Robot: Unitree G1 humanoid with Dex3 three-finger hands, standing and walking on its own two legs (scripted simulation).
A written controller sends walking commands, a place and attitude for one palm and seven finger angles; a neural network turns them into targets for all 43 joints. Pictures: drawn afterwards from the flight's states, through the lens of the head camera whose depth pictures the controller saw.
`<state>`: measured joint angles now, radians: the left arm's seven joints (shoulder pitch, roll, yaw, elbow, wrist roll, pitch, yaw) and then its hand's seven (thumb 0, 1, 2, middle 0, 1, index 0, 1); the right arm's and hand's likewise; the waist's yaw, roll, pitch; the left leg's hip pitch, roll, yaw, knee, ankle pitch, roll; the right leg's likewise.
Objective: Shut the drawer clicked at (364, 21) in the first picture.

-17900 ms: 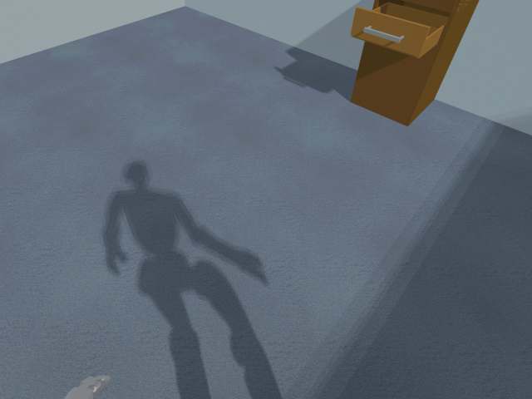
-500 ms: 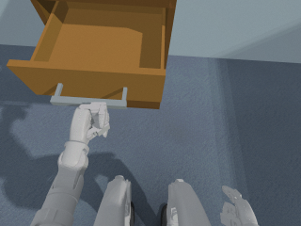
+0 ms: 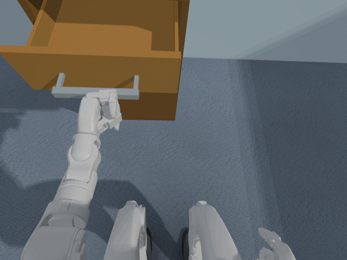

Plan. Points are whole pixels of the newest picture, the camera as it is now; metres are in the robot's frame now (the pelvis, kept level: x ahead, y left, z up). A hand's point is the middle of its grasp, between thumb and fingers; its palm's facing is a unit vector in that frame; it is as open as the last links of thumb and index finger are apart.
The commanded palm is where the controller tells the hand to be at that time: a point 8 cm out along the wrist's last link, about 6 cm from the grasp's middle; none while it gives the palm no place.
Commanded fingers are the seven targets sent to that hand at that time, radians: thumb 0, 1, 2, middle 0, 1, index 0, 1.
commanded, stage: push the drawer shut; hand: left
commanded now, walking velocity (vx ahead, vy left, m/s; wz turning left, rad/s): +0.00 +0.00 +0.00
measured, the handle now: (98, 86) +0.51 +0.17 +0.01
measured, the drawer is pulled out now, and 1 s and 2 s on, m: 0.19 0.06 0.00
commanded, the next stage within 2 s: pull the fist back off the drawer in 1.82 s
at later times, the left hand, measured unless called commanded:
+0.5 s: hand (121, 88) +0.51 +0.11 +0.01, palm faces -0.06 -1.00 -0.06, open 3.4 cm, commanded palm +0.49 +0.16 +0.01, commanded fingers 0.00 0.90 0.90 -1.40 -1.60 -1.40 -1.60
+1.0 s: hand (122, 70) +0.56 +0.11 +0.01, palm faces -0.05 -1.00 -0.06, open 3.3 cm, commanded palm +0.56 +0.15 +0.01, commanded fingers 0.00 0.90 0.90 -1.40 -1.60 -1.40 -1.60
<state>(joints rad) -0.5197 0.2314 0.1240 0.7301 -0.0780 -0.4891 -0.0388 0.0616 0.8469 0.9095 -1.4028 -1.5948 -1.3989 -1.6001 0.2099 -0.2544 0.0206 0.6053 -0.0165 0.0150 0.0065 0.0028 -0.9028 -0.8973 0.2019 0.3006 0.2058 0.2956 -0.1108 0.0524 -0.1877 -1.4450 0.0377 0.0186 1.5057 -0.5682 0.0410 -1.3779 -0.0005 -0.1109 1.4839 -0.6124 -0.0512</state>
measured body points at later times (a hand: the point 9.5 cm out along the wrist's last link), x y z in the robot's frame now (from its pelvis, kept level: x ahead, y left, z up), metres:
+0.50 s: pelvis +0.00 +0.00 -0.01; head +0.18 +0.01 +0.41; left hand +0.50 +0.17 +0.02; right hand +0.05 -0.26 -0.13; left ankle +0.06 +0.10 -0.56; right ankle +0.04 -0.10 -0.56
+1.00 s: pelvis +0.00 +0.00 -0.02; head +0.20 +0.02 +0.38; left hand +0.56 +0.17 +0.02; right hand +0.01 -0.26 -0.14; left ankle +0.06 +0.10 -0.56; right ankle +0.04 -0.10 -0.56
